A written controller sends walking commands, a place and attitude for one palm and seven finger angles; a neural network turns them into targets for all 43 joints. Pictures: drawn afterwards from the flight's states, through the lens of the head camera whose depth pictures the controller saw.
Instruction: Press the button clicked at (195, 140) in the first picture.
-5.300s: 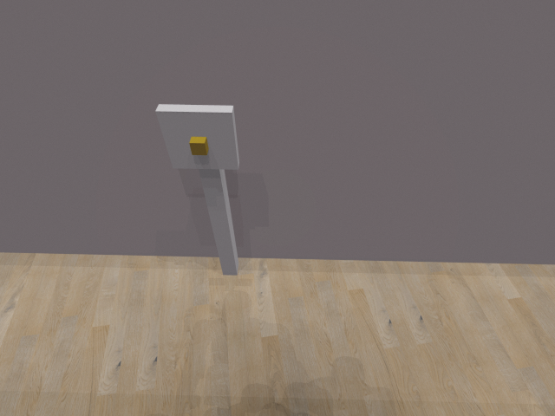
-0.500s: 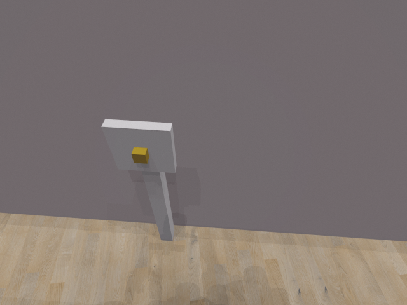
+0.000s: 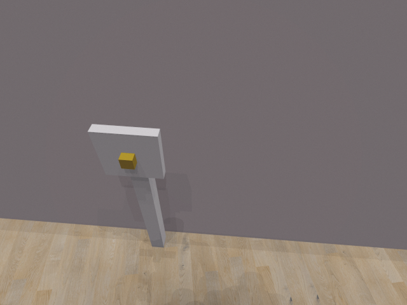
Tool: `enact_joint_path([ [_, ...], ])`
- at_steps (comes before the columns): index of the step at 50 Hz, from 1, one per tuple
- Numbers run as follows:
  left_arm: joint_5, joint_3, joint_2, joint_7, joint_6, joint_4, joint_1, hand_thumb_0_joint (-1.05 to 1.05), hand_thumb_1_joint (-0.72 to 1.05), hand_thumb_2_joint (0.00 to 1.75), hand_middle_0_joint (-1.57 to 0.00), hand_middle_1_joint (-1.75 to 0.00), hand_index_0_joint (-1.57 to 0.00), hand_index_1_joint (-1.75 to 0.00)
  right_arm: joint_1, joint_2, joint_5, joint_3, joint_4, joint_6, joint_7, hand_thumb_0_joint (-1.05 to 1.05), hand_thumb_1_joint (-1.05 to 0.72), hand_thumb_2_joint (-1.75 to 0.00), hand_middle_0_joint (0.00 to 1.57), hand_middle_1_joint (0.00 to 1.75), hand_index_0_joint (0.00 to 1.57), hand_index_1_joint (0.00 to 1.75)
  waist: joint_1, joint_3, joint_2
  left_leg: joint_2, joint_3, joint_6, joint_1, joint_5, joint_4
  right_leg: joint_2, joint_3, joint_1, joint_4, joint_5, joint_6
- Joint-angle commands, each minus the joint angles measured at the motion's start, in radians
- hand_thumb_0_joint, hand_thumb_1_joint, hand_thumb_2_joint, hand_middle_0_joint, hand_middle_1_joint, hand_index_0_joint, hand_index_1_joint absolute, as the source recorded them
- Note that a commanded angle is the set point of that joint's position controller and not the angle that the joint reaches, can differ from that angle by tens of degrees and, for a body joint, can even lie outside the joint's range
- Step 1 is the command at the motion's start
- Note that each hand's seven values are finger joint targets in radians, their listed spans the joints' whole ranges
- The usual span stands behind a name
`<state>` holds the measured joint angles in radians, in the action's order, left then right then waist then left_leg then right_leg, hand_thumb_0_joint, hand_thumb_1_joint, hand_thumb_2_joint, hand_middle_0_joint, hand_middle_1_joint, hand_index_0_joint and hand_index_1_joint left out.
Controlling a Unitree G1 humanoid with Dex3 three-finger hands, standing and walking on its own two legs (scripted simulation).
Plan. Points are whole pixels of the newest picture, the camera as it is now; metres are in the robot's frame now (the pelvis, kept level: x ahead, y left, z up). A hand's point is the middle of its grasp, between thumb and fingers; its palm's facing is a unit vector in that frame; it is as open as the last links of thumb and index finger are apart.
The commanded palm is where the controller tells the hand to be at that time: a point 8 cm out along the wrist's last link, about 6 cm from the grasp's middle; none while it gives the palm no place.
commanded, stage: come to a stop and stand still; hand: left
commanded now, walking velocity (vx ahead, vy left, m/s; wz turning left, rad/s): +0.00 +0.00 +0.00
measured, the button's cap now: (128, 160) +0.49 +0.23 -0.05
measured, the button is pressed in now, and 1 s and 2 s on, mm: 0 0 0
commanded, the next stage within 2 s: look again from close up in 0.12 s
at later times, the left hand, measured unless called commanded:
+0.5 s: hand out of the picture +0.00 +0.20 -0.17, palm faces +0.01 -0.98 -0.21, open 7.4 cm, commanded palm none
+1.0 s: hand (84, 295) +0.15 +0.23 -0.05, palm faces +0.25 -0.96 -0.12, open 7.1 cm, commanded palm +0.09 +0.27 -0.07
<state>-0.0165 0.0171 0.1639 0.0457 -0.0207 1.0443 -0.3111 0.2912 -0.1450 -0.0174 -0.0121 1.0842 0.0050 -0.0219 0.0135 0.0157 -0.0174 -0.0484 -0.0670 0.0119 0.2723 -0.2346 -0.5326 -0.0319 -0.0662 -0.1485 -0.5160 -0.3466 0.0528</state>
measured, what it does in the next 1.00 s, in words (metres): stands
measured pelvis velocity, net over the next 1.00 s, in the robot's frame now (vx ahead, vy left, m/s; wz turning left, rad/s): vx -0.02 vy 0.03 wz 0.05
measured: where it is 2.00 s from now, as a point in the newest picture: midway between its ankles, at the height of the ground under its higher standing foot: outside the picture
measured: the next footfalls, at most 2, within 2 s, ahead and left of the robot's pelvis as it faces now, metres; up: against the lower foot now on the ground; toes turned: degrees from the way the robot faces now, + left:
none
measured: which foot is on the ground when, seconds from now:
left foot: down 0.00-1.00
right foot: down 0.00-1.00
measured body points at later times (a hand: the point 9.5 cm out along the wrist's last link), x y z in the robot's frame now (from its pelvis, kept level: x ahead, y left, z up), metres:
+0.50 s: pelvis -0.01 +0.01 +0.01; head -0.01 +0.03 +0.46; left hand +0.00 +0.26 -0.15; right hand +0.04 -0.23 -0.14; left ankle +0.03 +0.13 -0.73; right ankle -0.04 -0.08 -0.73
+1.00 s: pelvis -0.02 +0.03 -0.01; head -0.01 +0.03 +0.44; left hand +0.13 +0.28 -0.03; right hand +0.09 -0.22 -0.12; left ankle +0.03 +0.13 -0.73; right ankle -0.04 -0.08 -0.73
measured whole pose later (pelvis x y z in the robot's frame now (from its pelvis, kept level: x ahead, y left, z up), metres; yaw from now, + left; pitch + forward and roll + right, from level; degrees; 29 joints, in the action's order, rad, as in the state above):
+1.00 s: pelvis -0.02 +0.03 -0.01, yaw +3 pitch +2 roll +0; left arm 0.16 -0.07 0.19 0.04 -0.16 0.25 -0.42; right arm 0.28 -0.24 0.03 0.01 0.81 0.21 -0.05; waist 0.03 -0.02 0.01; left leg 0.02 -0.05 -0.04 0.40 -0.21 -0.57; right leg 0.04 -0.09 -0.28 -0.61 -0.36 0.01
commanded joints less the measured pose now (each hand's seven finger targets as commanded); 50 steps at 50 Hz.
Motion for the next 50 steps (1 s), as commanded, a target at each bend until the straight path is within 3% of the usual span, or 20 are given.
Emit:
enact_joint_path([
  [1, 0.004, -0.029, 0.116, 0.003, -0.008, -0.039, -0.062, 0.0, 0.9, 0.9, -0.2, -0.3, -0.2, -0.3, 0.014, -0.104, 0.004, 0.02, -0.047, 0.016, -0.008, 0.0, -0.9, -0.9, 0.2, 0.3, 0.2, 0.3, -0.007, 0.044, -0.028, -0.051, 0.052, -0.031, -0.03, 0.147, 0.054, 0.143, 0.143, -0.064, 0.136, 0.329, -0.011],
  [6, 0.004, -0.032, 0.131, -0.001, -0.007, -0.045, -0.055, 0.0, 0.9, 0.9, -0.2, -0.3, -0.2, -0.3, -0.016, -0.124, 0.003, 0.022, -0.047, 0.017, -0.007, 0.0, -0.9, -0.9, 0.2, 0.3, 0.2, 0.3, -0.014, 0.035, 0.022, -0.059, 0.066, -0.034, -0.05, 0.15, 0.077, 0.136, 0.145, -0.065, 0.153, 0.262, -0.01],
  [12, 0.003, -0.034, 0.146, -0.006, -0.007, -0.043, -0.038, 0.0, 0.9, 0.9, -0.2, -0.3, -0.2, -0.3, -0.048, -0.153, 0.003, 0.026, -0.052, 0.02, -0.006, 0.0, -0.9, -0.9, 0.2, 0.3, 0.2, 0.3, -0.016, 0.024, 0.028, -0.067, 0.081, -0.039, -0.066, 0.154, 0.099, 0.135, 0.141, -0.059, 0.163, 0.242, -0.008],
  [19, 0.003, -0.032, 0.16, -0.012, -0.006, -0.032, -0.028, 0.0, 0.9, 0.9, -0.2, -0.3, -0.2, -0.3, -0.074, -0.175, 0.003, 0.026, -0.05, 0.019, -0.002, 0.0, -0.9, -0.9, 0.2, 0.3, 0.2, 0.3, -0.018, 0.047, 0.025, -0.068, 0.1, -0.042, -0.056, 0.092, 0.139, 0.137, 0.142, -0.078, 0.195, 0.131, -0.006],
  [27, 0.003, -0.033, 0.176, -0.014, -0.009, -0.023, -0.018, 0.0, 0.9, 0.9, -0.2, -0.3, -0.2, -0.3, -0.08, -0.202, 0.004, 0.028, -0.039, 0.024, 0.0, 0.0, -0.9, -0.9, 0.2, 0.3, 0.2, 0.3, -0.018, 0.006, 0.015, -0.079, 0.113, -0.047, -0.079, 0.13, 0.158, 0.141, 0.131, -0.05, 0.189, 0.161, -0.008],
  [41, 0.001, -0.032, 0.194, -0.016, -0.007, -0.01, -0.004, 0.0, 0.9, 0.9, -0.2, -0.3, -0.2, -0.3, -0.088, -0.227, 0.005, 0.027, -0.027, 0.027, 0.004, 0.0, -0.9, -0.9, 0.2, 0.3, 0.2, 0.3, -0.02, 0.011, 0.019, -0.083, 0.13, -0.052, -0.078, 0.109, 0.201, 0.147, 0.124, -0.045, 0.199, 0.137, -0.011],
  [42, -0.009, -0.011, 0.11, 0.028, -0.018, 0.018, -0.077, 0.0, 0.9, 0.9, -0.2, -0.3, -0.2, -0.3, -0.118, -0.177, 0.012, 0.023, -0.08, 0.028, 0.007, 0.0, -0.9, -0.9, 0.2, 0.3, 0.2, 0.3, -0.032, 0.09, 0.112, -0.072, 0.059, -0.02, -0.053, 0.145, 0.016, 0.188, 0.166, -0.115, 0.217, 0.291, -0.032],
  [43, 0.205, -0.228, 0.406, 0.017, -0.217, -1.485, 0.645, 0.0, 0.9, 0.9, -0.23, -0.33, -0.23, -0.33, -0.076, -0.31, 0.076, 0.06, -0.43, 0.152, -0.034, 0.0, -0.9, -0.9, 0.2, 0.3, 0.2, 0.3, 0.092, -0.397, 0.263, 0.055, 0.081, -0.027, -0.33, 0.199, 0.111, 0.073, 0.037, -0.044, 0.092, 0.326, -0.013],
  [44, 0.136, -0.208, 0.338, 0.042, -0.191, -1.271, 0.185, 0.0, 0.9, 0.9, -0.25, -0.36, -0.25, -0.36, -0.14, -0.239, 0.071, 0.027, -0.395, 0.247, -0.065, 0.0, -0.9, -0.9, 0.2, 0.3, 0.2, 0.3, -0.041, -0.371, 0.331, -0.003, 0.086, -0.028, -0.371, 0.234, 0.129, 0.047, -0.001, -0.107, -0.002, 0.175, 0.0],
  [45, 0.175, -0.063, 0.08, 0.057, -0.087, -1.076, -0.09, 0.0, 0.9, 0.9, -0.28, -0.39, -0.28, -0.39, -0.148, -0.198, 0.069, 0.043, -0.376, 0.268, -0.063, 0.0, -0.9, -0.9, 0.2, 0.3, 0.2, 0.3, 0.005, -0.216, 0.239, -0.016, 0.114, -0.002, -0.211, 0.104, 0.161, 0.038, -0.051, -0.195, -0.026, 0.071, -0.019],
  [46, 0.193, -0.047, 0.024, 0.034, -0.092, -1.042, -0.048, 0.0, 0.9, 0.9, -0.31, -0.42, -0.31, -0.42, -0.097, -0.213, 0.077, 0.041, -0.383, 0.273, -0.054, 0.0, -0.9, -0.9, 0.2, 0.3, 0.2, 0.3, 0.042, -0.069, 0.121, 0.004, 0.129, -0.018, -0.112, -0.017, 0.137, 0.03, -0.053, -0.255, -0.014, 0.066, -0.028],
  [47, 0.211, -0.118, 0.095, 0.012, -0.147, -1.034, 0.024, 0.0, 0.9, 0.9, -0.34, -0.45, -0.34, -0.45, -0.124, -0.241, 0.065, 0.059, -0.433, 0.277, -0.054, 0.0, -0.9, -0.9, 0.2, 0.3, 0.2, 0.3, 0.054, 0.02, 0.019, 0.017, 0.143, -0.023, -0.004, -0.103, 0.084, 0.026, -0.058, -0.325, 0.001, 0.022, -0.038],
  [48, 0.21, -0.153, 0.104, -0.021, -0.207, -0.908, -0.024, 0.0, 0.9, 0.9, -0.36, -0.48, -0.36, -0.48, -0.122, -0.257, 0.048, 0.075, -0.435, 0.271, -0.052, 0.0, -0.9, -0.9, 0.2, 0.3, 0.2, 0.3, 0.062, 0.043, -0.113, 0.024, 0.138, -0.021, 0.093, -0.133, 0.015, 0.02, -0.064, -0.417, -0.027, -0.047, -0.042],
  [49, 0.227, -0.155, 0.043, -0.073, -0.281, -0.789, -0.142, 0.0, 0.9, 0.9, -0.39, -0.51, -0.39, -0.51, -0.138, -0.243, 0.036, 0.082, -0.459, 0.269, -0.043, 0.0, -0.9, -0.9, 0.2, 0.3, 0.2, 0.3, 0.026, 0.045, -0.2, 0.033, 0.126, -0.016, 0.191, -0.13, -0.069, 0.013, -0.071, -0.496, -0.088, -0.1, -0.041],
  [50, 0.235, -0.16, 0.021, -0.14, -0.357, -0.73, -0.251, 0.0, 0.9, 0.9, -0.42, -0.54, -0.42, -0.54, -0.155, -0.235, 0.037, 0.093, -0.49, 0.273, -0.024, 0.0, -0.9, -0.9, 0.2, 0.3, 0.2, 0.3, -0.02, -0.009, -0.186, 0.043, 0.101, -0.009, 0.243, -0.104, -0.145, 0.016, -0.06, -0.528, -0.156, -0.104, -0.032],
])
